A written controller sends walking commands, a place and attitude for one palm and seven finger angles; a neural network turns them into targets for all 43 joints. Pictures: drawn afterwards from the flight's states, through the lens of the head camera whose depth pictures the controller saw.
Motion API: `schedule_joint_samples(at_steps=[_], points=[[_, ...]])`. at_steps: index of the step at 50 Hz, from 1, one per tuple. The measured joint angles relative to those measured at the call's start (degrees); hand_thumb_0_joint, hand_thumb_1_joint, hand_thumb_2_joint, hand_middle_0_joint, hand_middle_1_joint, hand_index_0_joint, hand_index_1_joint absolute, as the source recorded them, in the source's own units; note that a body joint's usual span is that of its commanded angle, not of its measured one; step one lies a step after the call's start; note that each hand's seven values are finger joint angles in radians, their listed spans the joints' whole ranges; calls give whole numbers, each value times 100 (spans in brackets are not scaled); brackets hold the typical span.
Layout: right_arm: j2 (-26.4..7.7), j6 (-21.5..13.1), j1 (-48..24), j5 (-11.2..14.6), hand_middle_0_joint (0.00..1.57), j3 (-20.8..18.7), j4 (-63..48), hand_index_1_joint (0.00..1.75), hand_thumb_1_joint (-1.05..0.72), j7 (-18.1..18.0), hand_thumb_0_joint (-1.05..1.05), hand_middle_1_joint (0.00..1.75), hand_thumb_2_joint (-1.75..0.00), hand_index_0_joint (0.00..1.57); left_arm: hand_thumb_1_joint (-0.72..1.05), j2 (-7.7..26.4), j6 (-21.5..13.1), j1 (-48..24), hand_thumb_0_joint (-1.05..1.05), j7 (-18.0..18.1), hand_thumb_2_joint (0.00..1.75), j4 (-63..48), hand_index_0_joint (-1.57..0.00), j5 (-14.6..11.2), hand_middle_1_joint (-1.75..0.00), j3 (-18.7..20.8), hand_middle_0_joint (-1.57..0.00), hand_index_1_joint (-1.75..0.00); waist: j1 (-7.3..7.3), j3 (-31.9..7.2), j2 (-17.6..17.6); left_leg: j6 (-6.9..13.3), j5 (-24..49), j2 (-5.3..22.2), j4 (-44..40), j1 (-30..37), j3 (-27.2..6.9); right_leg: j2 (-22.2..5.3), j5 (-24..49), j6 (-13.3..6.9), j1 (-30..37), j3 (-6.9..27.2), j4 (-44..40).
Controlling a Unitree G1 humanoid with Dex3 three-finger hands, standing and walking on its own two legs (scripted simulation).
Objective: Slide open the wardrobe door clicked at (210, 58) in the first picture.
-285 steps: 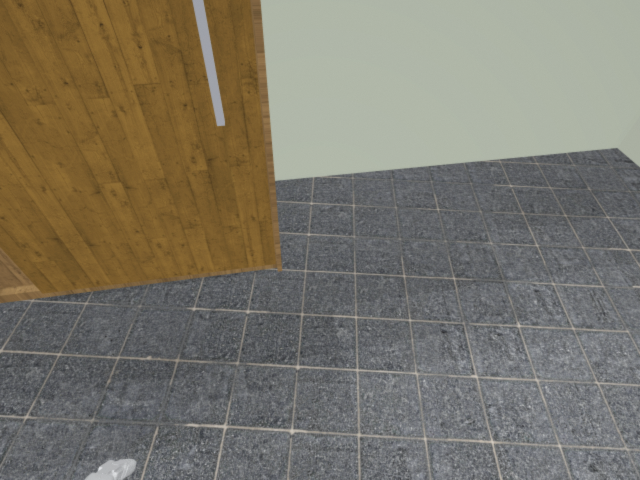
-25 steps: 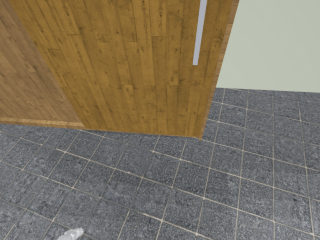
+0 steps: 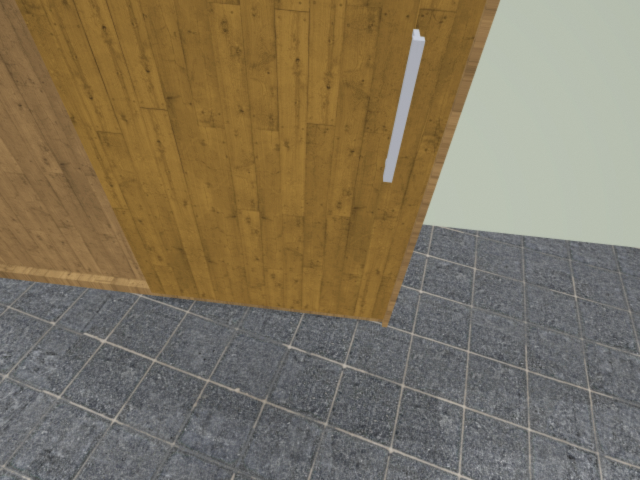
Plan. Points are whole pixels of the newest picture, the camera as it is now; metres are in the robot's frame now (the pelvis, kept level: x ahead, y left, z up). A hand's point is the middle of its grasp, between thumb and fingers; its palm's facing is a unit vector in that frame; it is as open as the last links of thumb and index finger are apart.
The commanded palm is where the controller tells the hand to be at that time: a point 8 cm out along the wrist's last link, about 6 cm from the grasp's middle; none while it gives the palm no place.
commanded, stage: take the last steps up to it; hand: right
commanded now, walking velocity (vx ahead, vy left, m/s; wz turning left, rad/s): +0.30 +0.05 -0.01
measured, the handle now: (400, 113) +0.76 -0.10 +0.09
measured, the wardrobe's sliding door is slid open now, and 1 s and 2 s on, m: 0.00 0.00 0.00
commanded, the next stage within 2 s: come to a stop and stand still in 0.62 s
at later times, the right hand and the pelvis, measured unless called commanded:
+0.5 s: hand out of the picture +0.10 -0.20 -0.18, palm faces +0.06 +0.99 -0.12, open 7.4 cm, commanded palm none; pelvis +0.15 -0.05 +0.00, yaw +1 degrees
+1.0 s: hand (418, 352) +0.37 -0.15 -0.15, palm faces +0.01 +0.97 -0.23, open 7.3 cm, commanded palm none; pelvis +0.26 +0.01 +0.00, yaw +0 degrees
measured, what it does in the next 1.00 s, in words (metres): walks ahead: right foot, then left foot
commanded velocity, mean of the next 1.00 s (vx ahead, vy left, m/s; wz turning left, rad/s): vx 0.09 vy -0.01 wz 0.01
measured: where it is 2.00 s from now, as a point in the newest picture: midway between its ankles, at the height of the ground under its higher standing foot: outside the picture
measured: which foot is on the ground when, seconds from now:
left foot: down 0.00-0.38, up 0.40-0.80, down 0.82-1.00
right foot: up 0.00-0.34, down 0.36-0.82, up 0.84-1.00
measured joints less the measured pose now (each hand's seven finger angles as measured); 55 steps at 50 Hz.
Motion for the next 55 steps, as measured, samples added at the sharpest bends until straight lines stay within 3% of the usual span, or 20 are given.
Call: schedule_joint_samples(at_steps=[3, 6, 10, 16, 18, 21, 23, 26, 32, 37, 39, 41, 44, 47, 50, 55], points=[[72, -60, 242, 29, 20, -34, 35, 30, -91, -106, 1, 30, -89, 20, 92, -21, 133, -5, 0, -86, 89, 99, -20, 23, -30, 36, -20, -30, -83, -63, 23, 95, -86, -46, -244, 244, 44, -117, 5, -19, -801, -139, 1515], [73, -41, 531, 24, 20, -37, 209, 30, -93, -162, 1, 30, -89, 20, 92, -46, 129, -127, 0, -131, 89, -6, -20, 50, -30, 87, -20, -30, -68, -102, 75, 72, 21, -66, -677, 529, 61, -324, 512, 85, -1405, -287, 1930], [130, -57, 862, 12, 20, 8, 475, 30, -92, -161, 1, 30, -89, 20, 92, -96, 73, -363, 0, -171, 89, -183, -20, 46, -30, 119, -20, -30, -79, -93, 99, 39, 17, -101, -1035, 834, 114, -545, 958, 206, -1787, -382, 1492], [213, -76, 1215, -6, 20, 23, 744, 30, -91, -140, 1, 30, -89, 20, 93, -144, -64, -859, 0, -191, 89, -345, -20, 14, -30, 110, -20, -30, -294, 36, 194, -153, -405, -51, -891, 1113, 128, -567, 1111, 192, -1498, -562, 33], [236, -46, 1348, 12, 20, 14, 805, 30, -91, -132, 1, 30, -89, 20, 93, -114, -196, -968, 0, -180, 89, -424, -20, 18, -30, 84, -20, -30, -331, 55, 219, -254, -768, 18, -452, 1080, 96, -497, 1332, 154, -1117, -668, -581], [213, 115, 1291, 34, 20, 2, 875, 30, -91, -114, 1, 30, -89, 20, 93, -183, -360, -1150, 0, -103, 89, -508, -20, 53, -30, 44, -20, -30, -343, 160, 366, -90, -1401, 165, 1542, 324, -197, -415, 1126, -110, -1020, -879, -234], [170, 192, 1150, 13, 20, -20, 872, 30, -91, -87, 1, 30, -89, 20, 92, -250, -381, -1126, 0, -49, 89, -542, -20, 52, -30, 8, -20, -30, -294, 137, 358, -34, -1231, 170, 2753, -295, -259, -397, 991, -168, -786, -965, -390], [65, 197, 839, -20, 20, -78, 720, 30, -91, -51, 1, 30, -89, 20, 95, -255, -439, -986, -1, 85, 89, -534, -20, 15, -30, 59, -20, -30, -216, 99, 368, -84, -670, 299, 3274, -969, -235, -301, 1132, -148, -352, -1034, -964], [-115, 201, 198, -13, 20, -149, 264, 30, -91, -48, 1, 30, -89, 20, 95, -284, -368, -528, -1, 55, 89, -293, -20, 16, -30, -22, -20, -30, -154, 16, 359, -244, 3, 487, 2489, -1547, -236, -207, 1225, -74, 286, -1066, -1706], [-147, 222, -233, 2, 20, -146, 63, 30, -91, -40, 1, 30, -89, 19, 93, -383, -257, -227, -1, 13, 89, -115, -20, 56, -30, -15, -20, -30, 17, 98, 280, -243, 71, 488, 1235, -1341, -164, -254, 983, 100, 575, -1072, -1715], [-130, 188, -345, 6, 20, -122, 11, 30, -91, -49, 1, 30, -89, 19, 92, -400, -206, -138, 0, 13, 89, -46, -20, 61, -30, -11, -20, -30, 83, 158, 213, -212, 179, 409, 677, -1094, -94, -328, 776, 207, 617, -1074, -1513], [-134, 77, -380, 10, 20, -72, -31, 30, -91, -76, 1, 30, -89, 20, 92, -426, -168, -12, 0, 18, 89, 33, -20, 34, -30, -28, -20, -30, 107, 165, 222, -149, 807, 369, -16, -702, -49, -370, 449, 336, 568, -1069, -1091], [73, -27, -524, 35, 20, 35, 30, 30, -91, -152, 1, 30, -89, 20, 92, -315, -11, -121, 0, 42, 89, 120, -20, -68, -30, -19, -20, -30, 154, 293, -96, 60, 358, 209, 227, -674, 113, -471, -360, 319, 156, -609, -93], [211, 36, -620, 30, 20, 87, -9, 30, -91, -216, 1, 30, -89, 20, 91, -276, 135, -322, 0, 81, 89, 49, -20, -116, -30, 15, -20, -30, 99, 381, -48, 114, 316, 268, 147, -593, 138, -231, -713, 311, -406, -320, 984], [294, 128, -662, 38, 21, 36, -118, 30, -92, -287, 0, 30, -89, 20, 91, -186, 256, -572, 0, 70, 89, -118, -20, -95, -30, 73, -20, -30, -12, 425, 3, 113, 433, 322, -3, -571, 144, -62, -517, 335, -934, -188, 1727], [145, 278, -618, -31, 21, -34, -240, 30, -92, -307, -1, 30, -89, 21, 91, -10, 332, -976, 0, -2, 89, -494, -20, -38, -30, 153, -20, -30, -132, 396, 81, 56, 634, 366, -168, -657, 137, -12, -98, 375, -1286, -160, 1807]])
